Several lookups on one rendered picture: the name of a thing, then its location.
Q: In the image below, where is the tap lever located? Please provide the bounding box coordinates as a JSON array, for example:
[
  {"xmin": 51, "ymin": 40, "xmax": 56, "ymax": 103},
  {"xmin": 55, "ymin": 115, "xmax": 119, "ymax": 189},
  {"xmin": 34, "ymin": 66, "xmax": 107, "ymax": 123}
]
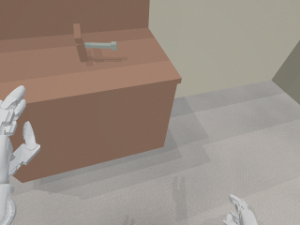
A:
[{"xmin": 84, "ymin": 41, "xmax": 117, "ymax": 51}]

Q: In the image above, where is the robot left hand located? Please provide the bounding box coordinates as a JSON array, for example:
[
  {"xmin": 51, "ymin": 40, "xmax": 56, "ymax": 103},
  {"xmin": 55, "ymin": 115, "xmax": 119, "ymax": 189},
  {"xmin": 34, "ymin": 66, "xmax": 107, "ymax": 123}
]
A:
[{"xmin": 0, "ymin": 85, "xmax": 40, "ymax": 185}]

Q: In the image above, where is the left robot forearm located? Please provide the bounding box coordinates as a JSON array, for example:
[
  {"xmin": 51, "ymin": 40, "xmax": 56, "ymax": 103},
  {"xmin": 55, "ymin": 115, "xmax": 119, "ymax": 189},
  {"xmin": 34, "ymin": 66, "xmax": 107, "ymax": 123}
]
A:
[{"xmin": 0, "ymin": 184, "xmax": 17, "ymax": 225}]

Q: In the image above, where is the robot right hand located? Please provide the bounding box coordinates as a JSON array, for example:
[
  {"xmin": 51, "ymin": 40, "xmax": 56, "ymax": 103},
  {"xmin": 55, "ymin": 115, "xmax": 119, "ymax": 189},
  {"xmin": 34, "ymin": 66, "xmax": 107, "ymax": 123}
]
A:
[{"xmin": 223, "ymin": 194, "xmax": 258, "ymax": 225}]

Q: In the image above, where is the counter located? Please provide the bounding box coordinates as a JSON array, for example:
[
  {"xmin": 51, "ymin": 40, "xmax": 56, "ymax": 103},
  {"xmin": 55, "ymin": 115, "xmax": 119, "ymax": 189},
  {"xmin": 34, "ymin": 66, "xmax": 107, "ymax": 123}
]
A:
[{"xmin": 0, "ymin": 0, "xmax": 182, "ymax": 183}]

